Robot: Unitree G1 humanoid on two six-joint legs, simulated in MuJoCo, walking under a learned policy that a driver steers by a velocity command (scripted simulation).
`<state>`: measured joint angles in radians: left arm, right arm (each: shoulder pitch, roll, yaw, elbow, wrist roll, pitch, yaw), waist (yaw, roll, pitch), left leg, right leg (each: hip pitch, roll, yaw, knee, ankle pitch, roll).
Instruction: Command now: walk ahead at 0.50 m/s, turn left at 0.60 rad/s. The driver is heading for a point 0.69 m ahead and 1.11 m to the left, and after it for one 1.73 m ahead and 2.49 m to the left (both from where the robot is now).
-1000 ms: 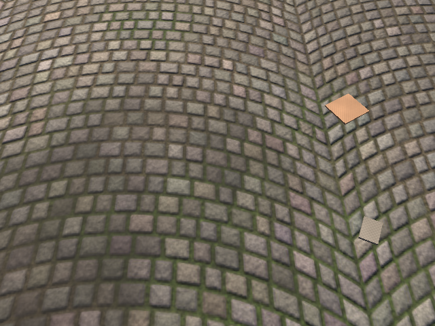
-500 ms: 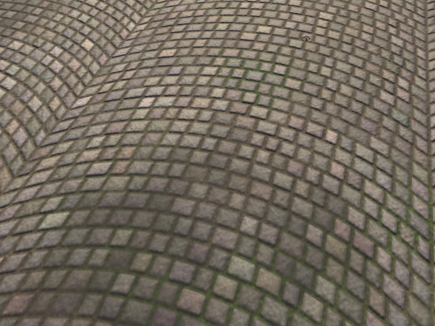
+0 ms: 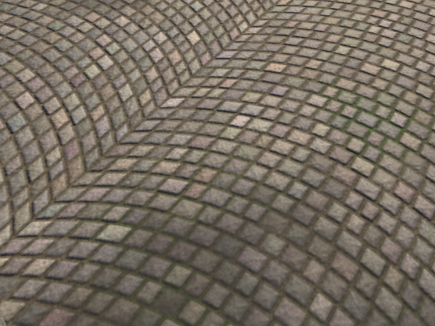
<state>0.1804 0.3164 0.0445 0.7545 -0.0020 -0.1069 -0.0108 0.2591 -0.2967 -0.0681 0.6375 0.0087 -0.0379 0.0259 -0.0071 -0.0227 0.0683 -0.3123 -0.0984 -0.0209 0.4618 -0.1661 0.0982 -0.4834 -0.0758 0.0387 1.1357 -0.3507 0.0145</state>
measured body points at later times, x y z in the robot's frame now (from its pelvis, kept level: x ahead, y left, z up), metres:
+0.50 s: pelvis +0.29 -0.04 +0.00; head +0.31 -0.04 +0.45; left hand +0.32 +0.25 -0.10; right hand +0.48 -0.28 -0.10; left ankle +0.22 +0.08 -0.65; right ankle +0.34 -0.14 -0.74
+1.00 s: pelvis +0.50 +0.11 +0.00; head +0.54 +0.15 +0.44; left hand +0.46 +0.42 -0.11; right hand +0.79 -0.03 -0.09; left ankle +0.51 +0.19 -0.74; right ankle +0.56 -0.06 -0.65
